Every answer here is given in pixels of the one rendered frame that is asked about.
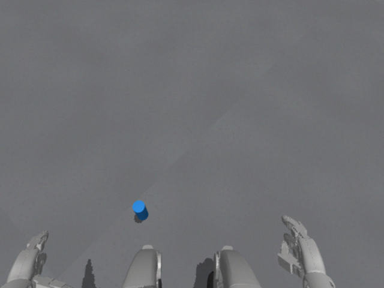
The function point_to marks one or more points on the right robot hand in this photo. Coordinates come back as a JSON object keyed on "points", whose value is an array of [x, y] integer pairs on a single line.
{"points": [[306, 258]]}

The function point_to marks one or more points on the left robot hand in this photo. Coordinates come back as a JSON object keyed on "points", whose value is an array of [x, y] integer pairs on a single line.
{"points": [[29, 264]]}

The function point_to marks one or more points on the can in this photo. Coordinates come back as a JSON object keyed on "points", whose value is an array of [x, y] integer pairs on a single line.
{"points": [[140, 209]]}

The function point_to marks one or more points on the right robot arm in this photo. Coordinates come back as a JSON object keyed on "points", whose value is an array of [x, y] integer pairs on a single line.
{"points": [[317, 280]]}

